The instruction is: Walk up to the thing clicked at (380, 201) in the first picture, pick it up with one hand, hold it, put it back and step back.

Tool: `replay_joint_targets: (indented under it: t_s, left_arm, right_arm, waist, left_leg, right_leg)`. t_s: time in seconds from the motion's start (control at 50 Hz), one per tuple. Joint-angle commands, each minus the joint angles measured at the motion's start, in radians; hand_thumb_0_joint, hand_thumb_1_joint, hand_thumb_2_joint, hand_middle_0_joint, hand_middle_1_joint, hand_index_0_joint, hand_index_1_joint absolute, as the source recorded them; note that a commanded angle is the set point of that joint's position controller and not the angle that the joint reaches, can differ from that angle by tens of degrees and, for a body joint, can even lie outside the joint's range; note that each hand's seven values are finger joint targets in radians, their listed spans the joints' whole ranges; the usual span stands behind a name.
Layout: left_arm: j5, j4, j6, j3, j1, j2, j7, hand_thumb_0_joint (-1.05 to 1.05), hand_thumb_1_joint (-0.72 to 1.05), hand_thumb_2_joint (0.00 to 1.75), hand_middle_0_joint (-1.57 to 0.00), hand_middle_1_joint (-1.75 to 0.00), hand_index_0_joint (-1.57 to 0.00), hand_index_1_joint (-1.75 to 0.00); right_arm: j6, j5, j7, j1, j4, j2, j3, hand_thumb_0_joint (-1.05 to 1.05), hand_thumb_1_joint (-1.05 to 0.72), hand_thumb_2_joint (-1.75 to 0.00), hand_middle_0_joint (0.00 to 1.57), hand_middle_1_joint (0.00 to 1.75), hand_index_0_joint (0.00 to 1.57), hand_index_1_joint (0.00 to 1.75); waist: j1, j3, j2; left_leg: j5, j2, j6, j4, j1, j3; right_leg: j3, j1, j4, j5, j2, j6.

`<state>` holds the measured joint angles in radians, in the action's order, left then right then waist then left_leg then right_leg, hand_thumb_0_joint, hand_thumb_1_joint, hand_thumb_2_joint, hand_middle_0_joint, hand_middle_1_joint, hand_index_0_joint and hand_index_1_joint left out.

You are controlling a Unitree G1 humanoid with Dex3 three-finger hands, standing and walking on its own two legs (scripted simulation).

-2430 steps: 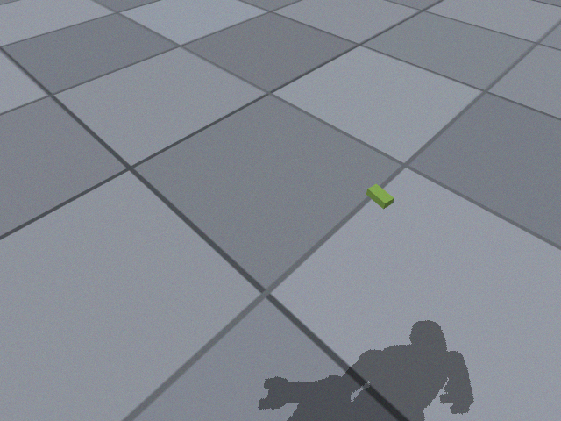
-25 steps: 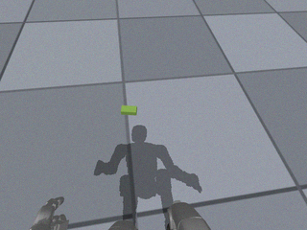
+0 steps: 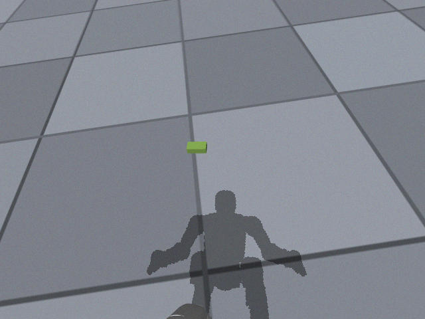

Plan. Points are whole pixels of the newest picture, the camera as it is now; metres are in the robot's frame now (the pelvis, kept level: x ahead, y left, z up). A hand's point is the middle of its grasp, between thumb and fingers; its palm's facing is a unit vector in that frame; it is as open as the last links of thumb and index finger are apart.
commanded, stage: step back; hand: left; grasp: from above
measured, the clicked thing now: (196, 147) +1.11 +0.25 -0.74
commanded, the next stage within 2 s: stand in 0.94 s
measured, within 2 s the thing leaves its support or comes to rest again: neither
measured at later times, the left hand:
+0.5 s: hand out of the picture +0.04 +0.25 -0.14, palm faces +0.08 -0.92 -0.39, open 7.4 cm
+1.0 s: hand out of the picture +0.09 +0.28 -0.15, palm faces +0.03 -0.94 -0.35, open 7.4 cm
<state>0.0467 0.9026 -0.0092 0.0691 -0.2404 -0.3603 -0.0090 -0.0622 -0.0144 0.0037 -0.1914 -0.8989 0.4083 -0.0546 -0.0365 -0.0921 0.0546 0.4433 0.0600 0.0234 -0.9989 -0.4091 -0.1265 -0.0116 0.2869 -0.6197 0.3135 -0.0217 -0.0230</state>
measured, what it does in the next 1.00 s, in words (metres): steps on the spot: left foot, then left foot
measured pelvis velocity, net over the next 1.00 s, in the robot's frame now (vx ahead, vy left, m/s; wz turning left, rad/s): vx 0.03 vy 0.02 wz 0.03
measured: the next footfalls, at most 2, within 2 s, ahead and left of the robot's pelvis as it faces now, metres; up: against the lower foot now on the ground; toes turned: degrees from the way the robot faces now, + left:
left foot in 0.10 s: +0.00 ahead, +0.14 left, +0.00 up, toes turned +1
left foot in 0.70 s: +0.11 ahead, +0.15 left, +0.00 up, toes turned +5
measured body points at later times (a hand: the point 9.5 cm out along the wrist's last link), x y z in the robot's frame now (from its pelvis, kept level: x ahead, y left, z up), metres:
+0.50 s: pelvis +0.00 -0.02 +0.00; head +0.01 -0.03 +0.45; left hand +0.03 +0.30 -0.11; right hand +0.08 -0.33 -0.13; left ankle -0.02 +0.13 -0.69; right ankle +0.02 -0.11 -0.73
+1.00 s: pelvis +0.03 +0.02 +0.00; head +0.05 +0.03 +0.45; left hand +0.09 +0.33 -0.13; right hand +0.16 -0.26 -0.12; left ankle +0.07 +0.15 -0.73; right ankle +0.02 -0.11 -0.73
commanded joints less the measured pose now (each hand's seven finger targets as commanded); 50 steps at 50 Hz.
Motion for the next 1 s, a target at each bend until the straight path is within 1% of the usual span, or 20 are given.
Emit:
replay_joint_targets:
  t_s: [0.0,0.06,0.08,0.12,0.14,0.2,0.28,0.34,0.36,0.38,0.42,0.48,0.62,0.68,0.72,0.74,0.78,0.86,0.9,0.98]
  left_arm:
    - [0.007,-0.080,0.035,0.087,0.006,-0.299,-0.011,0.00,0.90,0.90,-0.20,-0.30,-0.20,-0.30]
    - [-0.003,-0.087,0.020,0.066,0.072,-0.287,0.000,0.00,0.90,0.90,-0.20,-0.30,-0.20,-0.30]
    - [-0.003,-0.086,0.018,0.046,0.040,-0.233,0.000,0.00,0.90,0.90,-0.20,-0.30,-0.20,-0.30]
    - [-0.024,-0.093,0.024,0.040,0.096,-0.203,0.001,0.00,0.90,0.90,-0.20,-0.30,-0.20,-0.30]
    - [-0.012,-0.084,0.029,0.060,0.149,-0.287,0.003,0.00,0.90,0.90,-0.20,-0.30,-0.20,-0.30]
    - [-0.026,-0.052,0.043,0.049,0.079,-0.233,0.026,0.00,0.90,0.90,-0.20,-0.30,-0.20,-0.30]
    - [-0.022,-0.023,0.053,0.050,0.053,-0.219,0.030,0.00,0.90,0.90,-0.20,-0.30,-0.20,-0.30]
    - [-0.011,0.034,0.070,0.056,-0.070,-0.208,0.011,0.00,0.90,0.90,-0.20,-0.30,-0.20,-0.30]
    - [-0.001,0.046,0.077,0.070,-0.111,-0.248,0.000,0.00,0.90,0.90,-0.20,-0.30,-0.20,-0.30]
    - [0.006,0.036,0.085,0.092,-0.122,-0.343,-0.009,0.00,0.90,0.90,-0.20,-0.30,-0.20,-0.30]
    - [-0.002,-0.020,0.082,0.096,0.025,-0.382,-0.006,0.00,0.90,0.90,-0.20,-0.30,-0.20,-0.30]
    - [-0.023,-0.014,0.099,0.062,0.014,-0.263,-0.010,0.00,0.90,0.90,-0.20,-0.30,-0.20,-0.30]
    - [-0.028,-0.027,0.081,0.038,0.073,-0.265,-0.014,0.00,0.90,0.90,-0.20,-0.30,-0.20,-0.30]
    - [-0.036,-0.030,0.061,0.021,0.068,-0.238,-0.015,0.00,0.90,0.90,-0.20,-0.30,-0.20,-0.30]
    - [-0.052,-0.027,0.050,0.003,0.031,-0.184,-0.016,0.00,0.90,0.90,-0.20,-0.30,-0.20,-0.30]
    - [-0.058,0.005,0.035,0.008,0.004,-0.200,-0.021,0.00,0.90,0.90,-0.20,-0.30,-0.20,-0.30]
    - [-0.045,0.043,0.035,0.009,0.018,-0.207,-0.018,0.00,0.90,0.90,-0.20,-0.30,-0.20,-0.30]
    - [-0.037,0.066,0.053,0.021,0.040,-0.252,-0.015,0.00,0.90,0.90,-0.20,-0.30,-0.20,-0.30]
    - [-0.035,0.060,0.051,0.010,0.100,-0.246,-0.010,0.00,0.90,0.90,-0.20,-0.30,-0.20,-0.30]
    - [-0.045,0.113,0.053,-0.026,0.087,-0.189,0.005,0.00,0.90,0.90,-0.20,-0.30,-0.20,-0.30]
  right_arm:
    - [0.059,-0.020,-0.005,0.093,0.081,0.157,-0.042,0.00,-0.90,-0.90,0.20,0.30,0.20,0.30]
    - [0.079,-0.025,-0.011,-0.040,0.002,0.154,-0.060,0.00,-0.90,-0.90,0.20,0.30,0.20,0.30]
    - [0.086,-0.028,-0.008,-0.080,-0.022,0.172,-0.074,0.00,-0.90,-0.90,0.20,0.30,0.20,0.30]
    - [0.093,-0.038,-0.003,-0.056,0.003,0.319,-0.091,0.00,-0.90,-0.90,0.20,0.30,0.20,0.30]
    - [0.093,-0.023,-0.007,-0.016,0.006,0.333,-0.096,0.00,-0.90,-0.90,0.20,0.30,0.20,0.30]
    - [0.103,-0.034,-0.007,0.055,0.018,0.204,-0.055,0.00,-0.90,-0.90,0.20,0.30,0.20,0.30]
    - [0.092,-0.034,-0.015,0.017,0.010,0.235,-0.072,0.00,-0.90,-0.90,0.20,0.30,0.20,0.30]
    - [0.070,-0.019,-0.018,0.054,0.024,0.175,-0.054,0.00,-0.90,-0.90,0.20,0.30,0.20,0.30]
    - [0.069,-0.013,-0.014,0.032,0.033,0.114,-0.034,0.00,-0.90,-0.90,0.20,0.30,0.20,0.30]
    - [0.072,-0.009,-0.011,0.030,0.060,0.057,-0.018,0.00,-0.90,-0.90,0.20,0.30,0.20,0.30]
    - [0.073,-0.017,0.006,0.002,0.021,0.199,-0.061,0.00,-0.90,-0.90,0.20,0.30,0.20,0.30]
    - [0.084,-0.005,-0.005,-0.027,-0.016,0.154,-0.044,0.00,-0.90,-0.90,0.20,0.30,0.20,0.30]
    - [0.073,-0.007,-0.008,0.001,-0.020,0.116,-0.037,0.00,-0.90,-0.90,0.20,0.30,0.20,0.30]
    - [0.079,-0.011,0.003,-0.018,-0.044,0.136,-0.046,0.00,-0.90,-0.90,0.20,0.30,0.20,0.30]
    - [0.087,-0.018,0.012,0.035,-0.022,0.208,-0.051,0.00,-0.90,-0.90,0.20,0.30,0.20,0.30]
    - [0.084,-0.005,0.009,0.096,-0.009,0.240,-0.049,0.00,-0.90,-0.90,0.20,0.30,0.20,0.30]
    - [0.073,-0.012,0.004,0.151,-0.024,0.222,-0.043,0.00,-0.90,-0.90,0.20,0.30,0.20,0.30]
    - [0.072,-0.001,0.004,0.171,-0.042,0.146,-0.016,0.00,-0.90,-0.90,0.20,0.30,0.20,0.30]
    - [0.072,-0.005,0.000,0.151,-0.071,0.147,-0.016,0.00,-0.90,-0.90,0.20,0.30,0.20,0.30]
    - [0.103,0.001,-0.009,0.185,-0.092,0.165,-0.009,0.00,-0.90,-0.90,0.20,0.30,0.20,0.30]
  waist:
    - [-0.047,0.071,-0.271]
    - [0.030,0.081,-0.224]
    - [0.037,0.101,-0.102]
    - [0.070,0.048,0.136]
    - [0.076,-0.041,0.096]
    - [0.027,-0.044,0.080]
    - [0.053,0.002,0.146]
    - [-0.026,0.063,0.065]
    - [-0.042,0.092,-0.068]
    - [-0.051,0.071,-0.286]
    - [-0.007,-0.049,-0.167]
    - [0.017,0.010,-0.098]
    - [0.028,0.087,-0.223]
    - [0.045,0.133,-0.143]
    - [0.017,0.196,0.036]
    - [0.002,0.202,0.077]
    - [-0.003,0.137,0.083]
    - [0.009,0.110,0.023]
    - [0.035,0.096,0.012]
    - [0.015,0.136,0.016]
  left_leg:
    - [0.125,-0.070,-0.003,0.316,-0.060,0.068]
    - [-0.068,-0.032,-0.046,0.647,0.267,0.131]
    - [-0.096,-0.052,-0.057,0.662,0.393,0.052]
    - [0.403,-0.405,-0.240,0.810,0.307,-0.505]
    - [0.488,-0.440,-0.292,0.849,0.083,-0.515]
    - [0.164,-0.256,-0.195,0.754,0.159,-0.185]
    - [0.131,-0.249,-0.197,0.705,0.133,-0.136]
    - [0.029,-0.171,-0.136,0.458,0.020,0.007]
    - [0.026,-0.118,-0.101,0.276,-0.082,0.048]
    - [0.138,0.023,-0.047,0.070,-0.279,0.083]
    - [0.139,-0.087,-0.042,-0.024,-0.175,-0.023]
    - [0.002,-0.088,-0.040,0.048,-0.139,-0.023]
    - [-0.129,-0.088,-0.022,0.349,0.132,0.151]
    - [-0.393,-0.093,-0.059,0.513,0.281,0.122]
    - [-0.512,-0.312,-0.154,0.586,0.293,-0.136]
    - [-0.392,-0.387,-0.243,0.605,0.184,-0.172]
    - [-0.241,-0.340,-0.207,0.617,0.068,-0.113]
    - [-0.241,-0.190,-0.072,0.507,0.087,0.023]
    - [-0.119,-0.201,-0.072,0.583,0.167,0.008]
    - [-0.341,-0.233,-0.082,0.636,0.227,-0.019]
  right_leg:
    - [0.312,-0.174,0.265,0.291,-0.250,-0.181]
    - [0.210,0.019,0.166,0.202,-0.205,-0.121]
    - [0.143,0.116,0.044,0.178,-0.147,-0.081]
    - [-0.010,0.365,-0.249,0.247,0.011,0.011]
    - [0.077,0.248,-0.323,0.252,-0.041,0.005]
    - [0.041,0.197,-0.198,0.132,-0.025,-0.005]
    - [-0.009,0.052,-0.047,0.127,0.006,0.012]
    - [-0.052,-0.235,0.204,-0.020,0.053,0.001]
    - [0.109,-0.339,0.239,0.015,-0.019,-0.014]
    - [0.545,-0.335,0.391,0.231,-0.273,-0.091]
    - [0.665,-0.057,0.413,0.359,-0.432,-0.265]
    - [0.311,-0.163,0.293,-0.157,-0.245,-0.142]
    - [0.115,-0.033,0.149,-0.532,-0.207,-0.124]
    - [0.085,0.007,0.011,-0.462,-0.143,-0.056]
    - [0.039,0.038,-0.113,-0.163,-0.014,0.005]
    - [0.001,-0.040,-0.120,0.125,0.016,0.007]
    - [0.013,-0.118,-0.020,0.149,0.001,-0.002]
    - [0.149,-0.094,0.144,-0.131,-0.074,-0.032]
    - [0.151,-0.012,0.160,-0.059,-0.086,-0.036]
    - [0.088,-0.120,0.215,-0.151,-0.067,0.006]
